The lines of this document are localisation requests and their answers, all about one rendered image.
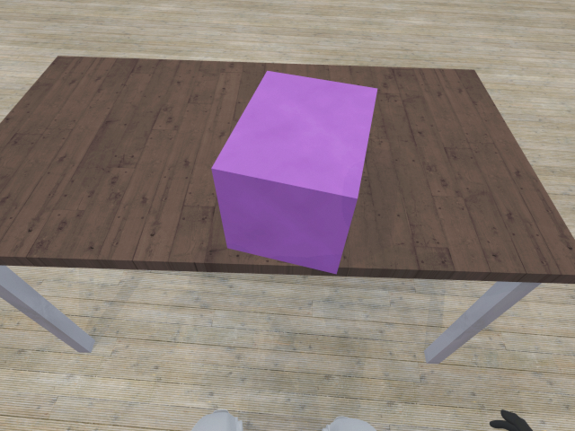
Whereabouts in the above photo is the right robot hand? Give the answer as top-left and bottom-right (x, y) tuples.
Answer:
(490, 409), (533, 431)

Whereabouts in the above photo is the table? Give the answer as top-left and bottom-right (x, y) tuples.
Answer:
(0, 56), (575, 364)

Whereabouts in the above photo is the carton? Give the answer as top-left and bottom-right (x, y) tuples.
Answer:
(211, 71), (377, 275)

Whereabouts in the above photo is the robot left thigh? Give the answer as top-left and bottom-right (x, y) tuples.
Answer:
(191, 412), (243, 431)

